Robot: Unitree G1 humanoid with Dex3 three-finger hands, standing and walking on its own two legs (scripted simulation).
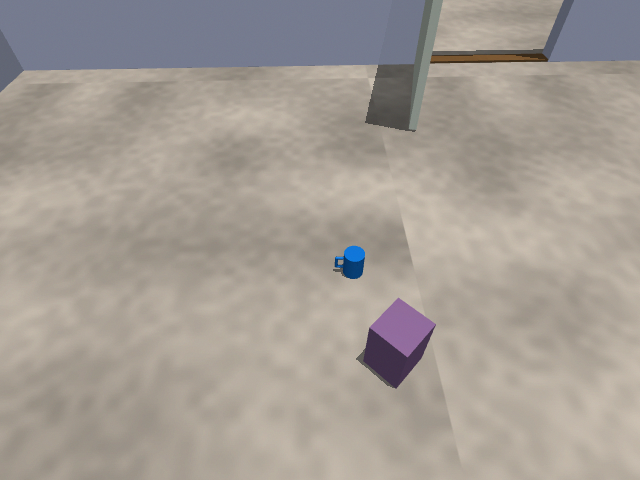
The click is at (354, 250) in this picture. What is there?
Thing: mug
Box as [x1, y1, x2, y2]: [335, 246, 364, 278]
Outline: 350,246 345,249 343,257 335,257 335,266 342,267 343,272 346,276 350,278 356,278 362,273 364,252 360,247
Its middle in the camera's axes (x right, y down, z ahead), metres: +0.13 +0.09 +1.54
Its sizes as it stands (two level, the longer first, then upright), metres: 0.115 0.081 0.109
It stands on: the floor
